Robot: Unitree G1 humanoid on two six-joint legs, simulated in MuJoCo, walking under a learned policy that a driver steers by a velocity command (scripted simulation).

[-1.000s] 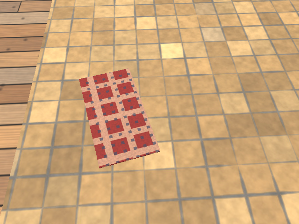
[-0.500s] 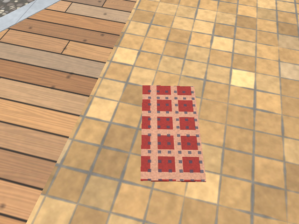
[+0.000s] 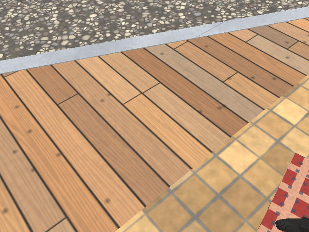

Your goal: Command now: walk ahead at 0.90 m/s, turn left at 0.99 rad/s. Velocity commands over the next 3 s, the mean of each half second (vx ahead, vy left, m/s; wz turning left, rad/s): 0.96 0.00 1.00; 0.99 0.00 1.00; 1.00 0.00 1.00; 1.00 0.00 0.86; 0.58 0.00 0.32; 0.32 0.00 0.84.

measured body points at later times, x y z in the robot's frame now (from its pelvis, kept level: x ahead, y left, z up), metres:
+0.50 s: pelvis +0.44 +0.13 -0.01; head +0.48 +0.15 +0.44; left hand +0.58 +0.45 -0.06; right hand +0.56 -0.15 -0.13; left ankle +0.20 +0.11 -0.72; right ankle +0.69 +0.09 -0.71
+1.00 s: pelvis +0.82 +0.42 -0.03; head +0.84 +0.44 +0.42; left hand +0.58 +0.53 -0.17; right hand +1.15 +0.47 -0.10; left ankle +0.89 +0.51 -0.73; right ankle +0.74 +0.11 -0.62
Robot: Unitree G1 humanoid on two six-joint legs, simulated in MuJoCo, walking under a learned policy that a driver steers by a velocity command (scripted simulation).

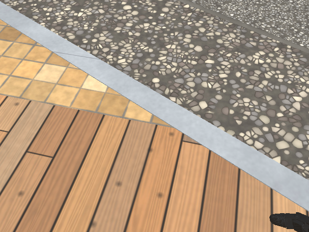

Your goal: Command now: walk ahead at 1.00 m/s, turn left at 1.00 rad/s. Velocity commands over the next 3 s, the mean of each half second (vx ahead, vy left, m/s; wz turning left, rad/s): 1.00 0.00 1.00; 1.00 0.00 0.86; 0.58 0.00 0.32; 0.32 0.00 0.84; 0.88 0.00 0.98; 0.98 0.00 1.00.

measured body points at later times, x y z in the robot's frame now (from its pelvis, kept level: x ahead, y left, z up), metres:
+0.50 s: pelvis +0.47 +0.00 +0.04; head +0.49 +0.01 +0.48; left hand +0.48 +0.31 -0.06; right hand +0.68 -0.25 -0.07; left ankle +0.30 +0.01 -0.57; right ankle +0.56 -0.12 -0.69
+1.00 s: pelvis +0.83 +0.28 +0.04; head +0.84 +0.30 +0.48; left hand +0.71 +0.54 -0.07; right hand +1.08 +0.15 -0.09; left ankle +0.80 +0.27 -0.69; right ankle +0.97 +0.17 -0.60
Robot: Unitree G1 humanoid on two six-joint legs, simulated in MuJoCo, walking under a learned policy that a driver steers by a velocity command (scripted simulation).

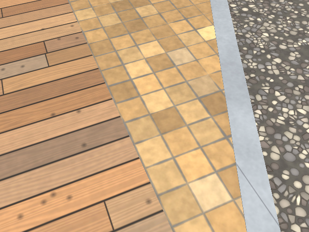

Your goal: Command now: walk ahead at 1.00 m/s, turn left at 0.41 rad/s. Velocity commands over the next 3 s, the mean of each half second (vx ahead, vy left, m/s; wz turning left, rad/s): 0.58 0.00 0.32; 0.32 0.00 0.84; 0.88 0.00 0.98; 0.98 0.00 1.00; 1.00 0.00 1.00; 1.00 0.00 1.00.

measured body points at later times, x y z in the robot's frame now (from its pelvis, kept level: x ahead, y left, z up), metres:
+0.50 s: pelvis +0.37 -0.05 +0.02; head +0.43 -0.04 +0.46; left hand +0.38 +0.22 -0.12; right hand +0.57 -0.29 -0.10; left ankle +0.44 +0.08 -0.66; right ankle +0.43 -0.14 -0.73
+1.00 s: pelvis +0.51 +0.02 +0.02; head +0.52 +0.04 +0.47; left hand +0.52 +0.34 -0.08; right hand +0.74 -0.19 -0.08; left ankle +0.51 +0.09 -0.72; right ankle +0.61 -0.11 -0.69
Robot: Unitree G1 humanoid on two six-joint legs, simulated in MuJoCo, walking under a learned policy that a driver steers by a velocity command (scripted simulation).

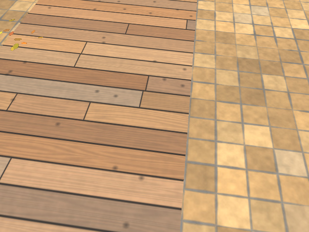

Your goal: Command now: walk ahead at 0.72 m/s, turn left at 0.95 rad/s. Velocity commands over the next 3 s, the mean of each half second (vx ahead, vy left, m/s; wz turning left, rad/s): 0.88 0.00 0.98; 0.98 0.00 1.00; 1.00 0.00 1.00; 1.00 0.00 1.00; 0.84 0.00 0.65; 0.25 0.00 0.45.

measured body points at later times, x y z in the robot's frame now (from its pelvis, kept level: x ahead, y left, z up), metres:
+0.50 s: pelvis +0.25 +0.11 -0.05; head +0.29 +0.13 +0.40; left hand +0.04 +0.32 -0.17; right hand +0.60 +0.04 -0.10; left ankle +0.33 +0.22 -0.74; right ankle +0.05 -0.15 -0.71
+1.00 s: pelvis +0.63 +0.39 -0.03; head +0.65 +0.42 +0.42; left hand +0.53 +0.71 -0.10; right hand +0.91 +0.24 -0.14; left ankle +0.42 +0.27 -0.63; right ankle +0.79 +0.38 -0.74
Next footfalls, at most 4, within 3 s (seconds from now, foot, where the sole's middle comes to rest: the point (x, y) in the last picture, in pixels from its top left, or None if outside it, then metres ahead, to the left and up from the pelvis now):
0.06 right None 0.08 -0.14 -0.78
0.50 left None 0.37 0.24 -0.78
0.92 right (62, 170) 0.81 0.41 -0.78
1.38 left None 0.81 0.89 -0.78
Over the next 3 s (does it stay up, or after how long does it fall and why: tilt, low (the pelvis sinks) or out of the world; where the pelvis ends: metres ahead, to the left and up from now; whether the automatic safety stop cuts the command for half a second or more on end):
stays up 0.53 1.82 0.00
